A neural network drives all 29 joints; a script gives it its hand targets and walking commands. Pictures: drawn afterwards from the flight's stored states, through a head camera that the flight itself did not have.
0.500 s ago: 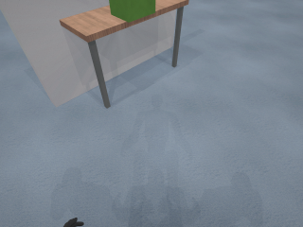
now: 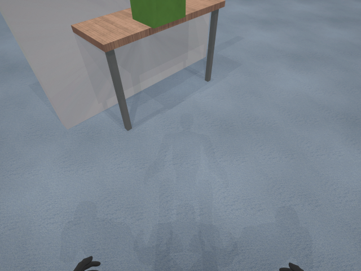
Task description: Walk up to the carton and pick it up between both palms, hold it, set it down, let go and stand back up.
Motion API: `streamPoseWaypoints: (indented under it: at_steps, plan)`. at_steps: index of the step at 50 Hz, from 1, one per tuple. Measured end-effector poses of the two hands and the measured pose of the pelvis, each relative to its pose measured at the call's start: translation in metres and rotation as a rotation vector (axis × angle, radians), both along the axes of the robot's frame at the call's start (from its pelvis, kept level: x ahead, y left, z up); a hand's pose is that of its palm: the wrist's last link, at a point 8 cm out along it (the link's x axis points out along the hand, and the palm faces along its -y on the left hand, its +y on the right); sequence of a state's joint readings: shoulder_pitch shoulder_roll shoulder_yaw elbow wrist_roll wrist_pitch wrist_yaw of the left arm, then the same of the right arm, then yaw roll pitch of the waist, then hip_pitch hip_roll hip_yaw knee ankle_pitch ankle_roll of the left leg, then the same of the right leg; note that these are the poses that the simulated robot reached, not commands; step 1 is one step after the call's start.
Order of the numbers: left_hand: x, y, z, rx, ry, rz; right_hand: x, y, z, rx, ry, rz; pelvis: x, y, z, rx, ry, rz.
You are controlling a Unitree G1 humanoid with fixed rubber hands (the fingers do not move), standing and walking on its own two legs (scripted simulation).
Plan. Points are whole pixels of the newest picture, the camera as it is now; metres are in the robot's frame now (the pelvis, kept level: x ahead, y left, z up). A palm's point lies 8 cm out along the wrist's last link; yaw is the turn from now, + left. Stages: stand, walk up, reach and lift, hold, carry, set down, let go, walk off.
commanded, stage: walk up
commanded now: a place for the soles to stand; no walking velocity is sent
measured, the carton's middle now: out of the picture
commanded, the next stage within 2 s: none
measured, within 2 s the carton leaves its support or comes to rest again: neither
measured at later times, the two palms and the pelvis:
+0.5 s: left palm out of the picture +0.08 +0.22 -0.08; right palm (322, 251) +0.21 -0.32 -0.10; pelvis +0.11 -0.05 +0.01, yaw +3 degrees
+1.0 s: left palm (82, 192) +0.36 +0.31 -0.11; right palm (255, 156) +0.48 -0.21 -0.08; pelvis +0.37 +0.05 +0.00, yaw +10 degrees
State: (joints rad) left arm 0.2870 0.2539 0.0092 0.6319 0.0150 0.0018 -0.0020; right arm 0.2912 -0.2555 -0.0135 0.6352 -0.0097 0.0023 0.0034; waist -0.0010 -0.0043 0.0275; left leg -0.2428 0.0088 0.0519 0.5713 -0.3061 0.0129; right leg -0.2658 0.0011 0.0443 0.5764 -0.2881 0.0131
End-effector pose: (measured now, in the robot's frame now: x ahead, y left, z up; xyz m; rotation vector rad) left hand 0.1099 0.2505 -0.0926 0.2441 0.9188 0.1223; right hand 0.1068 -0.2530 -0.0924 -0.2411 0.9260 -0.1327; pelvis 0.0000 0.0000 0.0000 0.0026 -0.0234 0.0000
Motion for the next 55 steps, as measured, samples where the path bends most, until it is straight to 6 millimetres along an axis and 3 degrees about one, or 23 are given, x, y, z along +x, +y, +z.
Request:
streamPoseWaypoints:
  at_steps: [3,7,12,15,18,22,25,28,31,35,41,44,47,51,55]
  plan:
    - [-0.003,0.002,0.001,0.007,0.001,-0.011,-0.005,-0.002,0.001,-0.001,0.001,0.006,0.003,0.000,0.000,0.001,0.003,0.003]
    - [-0.001,0.001,0.007,0.014,0.020,-0.023,-0.027,-0.019,-0.001,-0.018,0.049,-0.029,0.016,-0.007,0.004,-0.007,0.005,-0.010]
    - [0.031,-0.014,0.017,0.033,-0.028,-0.049,-0.063,-0.052,-0.013,-0.028,0.184,-0.102,0.034,-0.028,0.004,-0.002,-0.015,-0.003]
    - [0.045,-0.024,0.013,0.057,-0.074,-0.020,-0.063,-0.072,-0.031,-0.022,0.257,-0.106,0.051,-0.045,-0.008,-0.001,-0.031,0.010]
    - [0.028,-0.029,0.005,0.090,-0.041,0.049,-0.030,-0.076,-0.039,-0.009,0.273,-0.044,0.068,-0.055,-0.011,-0.010,-0.044,0.055]
    - [-0.014,-0.031,0.010,0.100,0.099,0.147,0.049,-0.070,-0.018,0.011,0.149,0.051,0.093,-0.056,0.007,0.017,-0.062,0.049]
    - [-0.034,-0.031,0.015,0.107,0.198,0.182,0.105,-0.062,-0.003,0.027,0.047,0.106,0.110,-0.053,0.014,0.028,-0.068,0.051]
    - [-0.039,-0.029,0.016,0.101,0.273,0.217,0.144,-0.051,-0.001,0.044,0.024,0.139,0.131,-0.048,0.015,0.016,-0.063,0.071]
    - [-0.028,-0.026,0.012,0.080,0.316,0.240,0.175,-0.037,-0.003,0.058,0.047,0.155,0.159,-0.041,0.015,0.009,-0.044,0.084]
    - [0.006,-0.021,0.000,0.040,0.340,0.252,0.224,-0.011,-0.006,0.054,0.066,0.184,0.202,-0.027,0.009,-0.008,-0.016,0.103]
    - [0.066,0.003,-0.036,-0.021,0.403,0.270,0.334,0.043,-0.013,0.005,0.007,0.264,0.276,0.009,-0.015,-0.012,0.016,0.132]
    - [0.108,0.020,-0.047,-0.047,0.417,0.250,0.372,0.059,-0.012,-0.032,-0.034,0.260,0.307,0.027,-0.022,-0.005,0.005,0.150]
    - [0.171,0.040,-0.038,-0.040,0.351,0.197,0.380,0.054,-0.002,-0.062,-0.013,0.175,0.341,0.040,-0.011,-0.037,-0.019,0.159]
    - [0.277,0.067,-0.013,-0.014,0.144,0.151,0.373,0.037,0.014,-0.099,0.059,0.083,0.385,0.048,0.006,-0.048,-0.052,0.172]
    - [0.370,0.075,0.002,-0.022,-0.020,0.139,0.372,0.030,0.012,-0.105,0.169,0.056,0.421,0.048,0.009,-0.021,-0.053,0.188]
